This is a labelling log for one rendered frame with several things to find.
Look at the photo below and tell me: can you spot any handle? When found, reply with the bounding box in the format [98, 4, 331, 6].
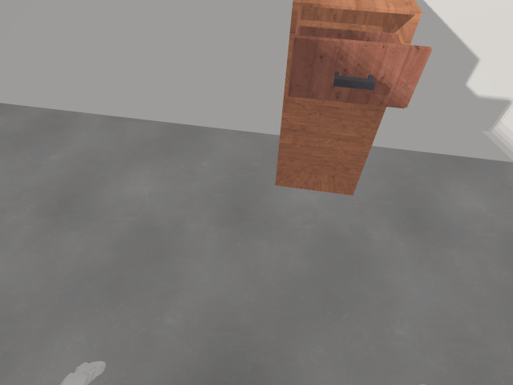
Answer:
[333, 71, 376, 90]

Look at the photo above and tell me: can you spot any robot left hand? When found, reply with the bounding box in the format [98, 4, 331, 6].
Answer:
[60, 361, 106, 385]

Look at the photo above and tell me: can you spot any cabinet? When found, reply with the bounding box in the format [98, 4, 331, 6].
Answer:
[275, 0, 422, 195]

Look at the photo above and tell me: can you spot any drawer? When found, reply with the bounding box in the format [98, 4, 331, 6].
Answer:
[288, 26, 432, 108]

